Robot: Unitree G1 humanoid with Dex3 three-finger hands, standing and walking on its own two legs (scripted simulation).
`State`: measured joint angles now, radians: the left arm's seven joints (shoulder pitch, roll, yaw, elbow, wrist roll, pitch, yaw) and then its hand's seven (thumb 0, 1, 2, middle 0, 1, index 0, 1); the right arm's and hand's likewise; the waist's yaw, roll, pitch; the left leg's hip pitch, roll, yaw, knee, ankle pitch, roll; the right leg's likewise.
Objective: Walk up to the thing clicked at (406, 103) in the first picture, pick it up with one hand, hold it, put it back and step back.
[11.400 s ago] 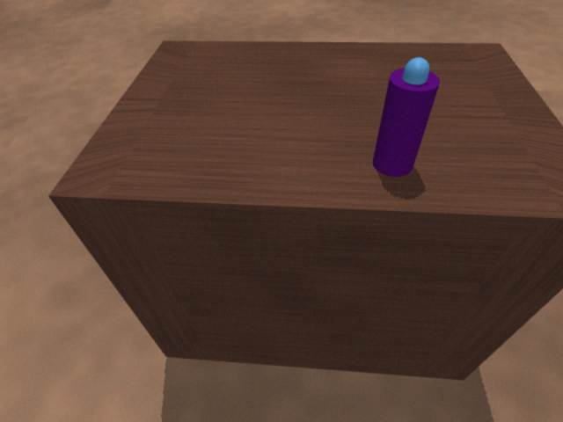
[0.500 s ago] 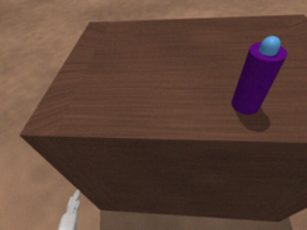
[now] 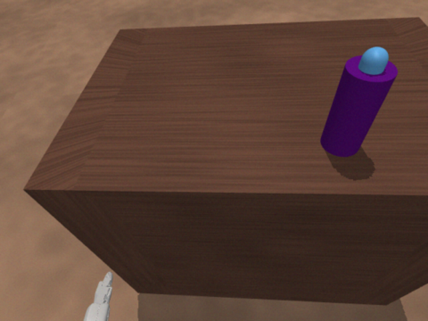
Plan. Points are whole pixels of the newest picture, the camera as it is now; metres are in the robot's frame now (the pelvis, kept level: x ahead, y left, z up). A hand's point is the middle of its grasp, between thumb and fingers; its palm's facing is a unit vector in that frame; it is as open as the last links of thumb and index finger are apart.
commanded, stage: approach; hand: right
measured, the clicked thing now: (356, 103) +0.49 -0.19 +0.15
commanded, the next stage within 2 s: close in in 0.22 s
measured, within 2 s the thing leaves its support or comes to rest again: neither
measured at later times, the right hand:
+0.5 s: hand (382, 132) +0.47 -0.25 +0.10, palm faces +0.08 +1.00 +0.05, open 17.4 cm
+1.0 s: hand (357, 123) +0.48 -0.20 +0.11, palm faces +0.10 +1.00 +0.03, open 17.7 cm
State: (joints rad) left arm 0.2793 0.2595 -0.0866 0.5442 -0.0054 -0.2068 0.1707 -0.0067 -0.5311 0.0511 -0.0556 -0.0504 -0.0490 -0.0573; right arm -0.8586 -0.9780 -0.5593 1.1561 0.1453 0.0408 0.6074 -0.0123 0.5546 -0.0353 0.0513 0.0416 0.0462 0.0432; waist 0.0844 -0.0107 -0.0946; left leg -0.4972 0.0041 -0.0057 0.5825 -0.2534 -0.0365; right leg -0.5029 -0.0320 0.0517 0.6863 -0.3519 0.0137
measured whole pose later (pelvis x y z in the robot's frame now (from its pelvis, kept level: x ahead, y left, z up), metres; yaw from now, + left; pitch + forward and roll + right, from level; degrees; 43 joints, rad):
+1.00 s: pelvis -0.02 +0.01 -0.03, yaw +1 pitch +14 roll +1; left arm 0.37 0.24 0.00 0.25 -0.01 -0.10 0.03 -0.01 -0.51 0.04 -0.06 -0.06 -0.07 -0.06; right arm -0.86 -0.50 -0.43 1.01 0.11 -0.14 0.21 -0.01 0.58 -0.06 0.02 0.05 0.02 0.05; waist 0.13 0.00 -0.12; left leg -0.75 0.00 -0.03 0.85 -0.35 -0.03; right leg -0.72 -0.03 0.03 0.89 -0.43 0.02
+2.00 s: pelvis -0.01 +0.01 -0.03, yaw +1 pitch +14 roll +1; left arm 0.36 0.22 0.02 0.24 0.00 -0.08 0.01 -0.01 -0.51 0.04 -0.05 -0.05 -0.06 -0.05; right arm -0.88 -0.48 -0.39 1.02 0.08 -0.15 0.13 -0.01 0.32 -0.61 0.80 0.74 0.81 0.74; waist 0.12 0.00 -0.12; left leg -0.72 0.00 -0.04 0.82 -0.35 -0.04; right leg -0.68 -0.03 0.03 0.87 -0.43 0.02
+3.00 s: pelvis +0.00 +0.01 -0.01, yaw +1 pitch +9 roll +0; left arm 0.33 0.25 0.02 0.35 -0.03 -0.08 0.05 -0.01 -0.53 0.05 -0.05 -0.05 -0.05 -0.06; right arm -0.88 -0.46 -0.36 0.95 0.11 0.01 0.15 0.00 0.53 -1.11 0.67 1.10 0.68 1.10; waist 0.09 -0.02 -0.08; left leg -0.55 0.01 -0.04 0.71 -0.31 -0.03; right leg -0.50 -0.03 0.02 0.72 -0.37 0.03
